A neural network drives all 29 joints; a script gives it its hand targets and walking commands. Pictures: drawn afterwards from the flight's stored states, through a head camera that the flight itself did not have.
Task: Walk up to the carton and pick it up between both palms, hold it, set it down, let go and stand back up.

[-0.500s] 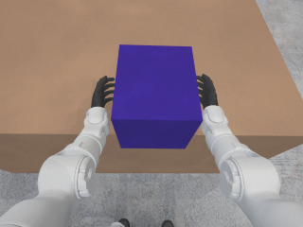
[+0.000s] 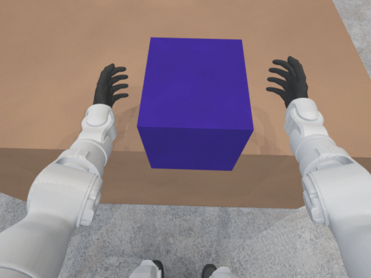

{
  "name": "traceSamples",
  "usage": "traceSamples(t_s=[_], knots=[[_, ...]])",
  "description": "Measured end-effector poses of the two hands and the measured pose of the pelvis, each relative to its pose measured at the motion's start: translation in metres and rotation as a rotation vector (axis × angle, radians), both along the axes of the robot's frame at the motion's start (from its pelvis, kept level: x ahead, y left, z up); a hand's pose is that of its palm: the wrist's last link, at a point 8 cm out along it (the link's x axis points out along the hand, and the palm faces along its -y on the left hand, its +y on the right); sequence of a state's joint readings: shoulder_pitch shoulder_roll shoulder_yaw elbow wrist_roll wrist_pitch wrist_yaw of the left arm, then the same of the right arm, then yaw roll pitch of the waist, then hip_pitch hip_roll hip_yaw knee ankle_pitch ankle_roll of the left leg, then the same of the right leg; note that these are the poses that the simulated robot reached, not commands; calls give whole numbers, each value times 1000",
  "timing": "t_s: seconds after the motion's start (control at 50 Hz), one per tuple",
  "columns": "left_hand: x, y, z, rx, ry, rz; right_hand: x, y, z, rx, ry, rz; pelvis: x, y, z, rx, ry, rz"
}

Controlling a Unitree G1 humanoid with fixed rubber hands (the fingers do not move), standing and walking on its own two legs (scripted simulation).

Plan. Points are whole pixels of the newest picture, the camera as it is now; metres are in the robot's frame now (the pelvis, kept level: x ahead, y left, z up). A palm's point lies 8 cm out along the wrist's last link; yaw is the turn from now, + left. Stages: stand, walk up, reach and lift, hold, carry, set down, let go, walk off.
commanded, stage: set down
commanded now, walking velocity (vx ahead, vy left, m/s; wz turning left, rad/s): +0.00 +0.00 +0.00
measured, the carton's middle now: (193, 108) +0.49 +0.02 +0.01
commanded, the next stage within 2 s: none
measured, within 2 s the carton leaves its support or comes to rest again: neither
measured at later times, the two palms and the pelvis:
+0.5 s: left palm (81, 67) +0.46 +0.22 +0.15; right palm (315, 61) +0.49 -0.19 +0.17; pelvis +0.00 +0.00 +0.03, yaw +1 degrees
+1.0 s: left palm (85, 121) +0.39 +0.22 +0.09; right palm (296, 116) +0.42 -0.18 +0.09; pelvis +0.00 +0.00 +0.03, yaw +1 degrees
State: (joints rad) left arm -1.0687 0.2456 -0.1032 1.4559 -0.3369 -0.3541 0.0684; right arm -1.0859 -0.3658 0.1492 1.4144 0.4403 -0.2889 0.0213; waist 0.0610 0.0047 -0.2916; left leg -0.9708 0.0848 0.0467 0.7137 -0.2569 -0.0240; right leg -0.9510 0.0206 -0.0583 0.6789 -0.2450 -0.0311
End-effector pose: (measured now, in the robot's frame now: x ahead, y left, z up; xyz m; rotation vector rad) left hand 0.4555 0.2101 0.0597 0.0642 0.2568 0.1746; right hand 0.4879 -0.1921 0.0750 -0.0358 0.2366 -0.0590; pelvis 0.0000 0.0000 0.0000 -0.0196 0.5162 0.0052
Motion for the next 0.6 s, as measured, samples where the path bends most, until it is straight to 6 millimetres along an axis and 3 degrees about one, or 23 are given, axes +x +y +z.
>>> traceSamples(t_s=[0.22,0.38,0.6], knots=[[3,7,49,-15,-14,21,7,13,44,27,-11,16,-3,-2,12,5,-53,6],[4,16,80,-13,-23,28,4,11,78,21,-1,0,-2,-1,22,2,-111,11],[0,9,96,-7,-19,-7,-5,1,99,12,3,-10,0,0,30,2,-183,8]])
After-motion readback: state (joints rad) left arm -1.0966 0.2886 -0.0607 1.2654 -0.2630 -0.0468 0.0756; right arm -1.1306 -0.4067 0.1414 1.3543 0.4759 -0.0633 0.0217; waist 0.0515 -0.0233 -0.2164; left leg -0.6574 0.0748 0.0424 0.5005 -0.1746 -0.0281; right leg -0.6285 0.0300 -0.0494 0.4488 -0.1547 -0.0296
